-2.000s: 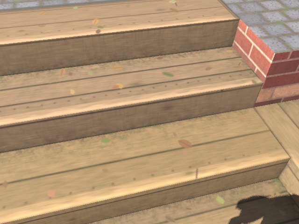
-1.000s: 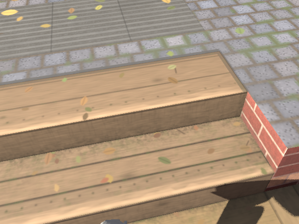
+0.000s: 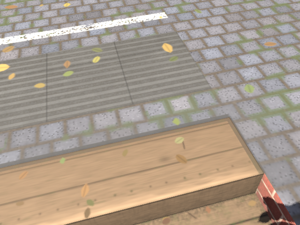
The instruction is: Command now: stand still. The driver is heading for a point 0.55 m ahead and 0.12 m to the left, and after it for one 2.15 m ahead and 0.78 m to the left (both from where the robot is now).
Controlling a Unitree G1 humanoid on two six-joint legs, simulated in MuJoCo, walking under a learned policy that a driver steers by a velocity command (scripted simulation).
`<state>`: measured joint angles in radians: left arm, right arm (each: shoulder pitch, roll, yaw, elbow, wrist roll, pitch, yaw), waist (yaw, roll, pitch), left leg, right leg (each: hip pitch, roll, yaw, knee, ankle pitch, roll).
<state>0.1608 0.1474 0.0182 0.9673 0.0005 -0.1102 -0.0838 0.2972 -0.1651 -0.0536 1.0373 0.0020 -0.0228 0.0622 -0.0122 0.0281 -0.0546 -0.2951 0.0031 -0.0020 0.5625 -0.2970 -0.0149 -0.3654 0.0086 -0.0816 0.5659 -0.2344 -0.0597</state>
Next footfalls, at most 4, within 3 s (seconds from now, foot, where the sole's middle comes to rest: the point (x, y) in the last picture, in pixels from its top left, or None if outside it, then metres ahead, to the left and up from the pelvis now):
1.14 left None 0.33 0.11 -0.62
1.64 right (188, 162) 0.67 -0.11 -0.47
2.16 left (124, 177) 0.61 0.14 -0.47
2.58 right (186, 171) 0.63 -0.10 -0.47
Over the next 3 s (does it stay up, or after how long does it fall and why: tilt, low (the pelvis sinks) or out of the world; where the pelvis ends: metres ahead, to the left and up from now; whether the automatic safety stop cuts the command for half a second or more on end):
stays up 0.55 -0.06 0.30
